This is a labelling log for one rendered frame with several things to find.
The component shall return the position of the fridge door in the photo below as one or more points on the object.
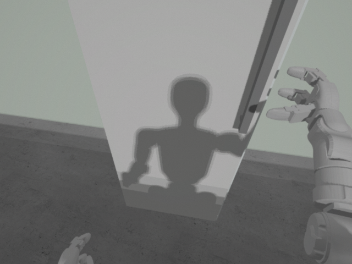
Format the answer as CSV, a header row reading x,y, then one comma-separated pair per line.
x,y
171,79

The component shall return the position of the right robot upper arm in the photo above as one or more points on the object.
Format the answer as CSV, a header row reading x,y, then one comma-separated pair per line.
x,y
328,238

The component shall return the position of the robot left hand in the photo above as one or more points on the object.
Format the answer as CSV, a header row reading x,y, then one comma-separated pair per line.
x,y
71,255

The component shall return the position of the right robot forearm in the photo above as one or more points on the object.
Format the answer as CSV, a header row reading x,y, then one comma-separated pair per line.
x,y
331,139

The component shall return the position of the robot right hand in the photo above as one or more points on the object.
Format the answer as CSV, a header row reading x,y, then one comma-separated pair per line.
x,y
323,96

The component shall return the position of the handle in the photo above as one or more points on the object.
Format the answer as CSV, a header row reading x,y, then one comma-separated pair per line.
x,y
279,28

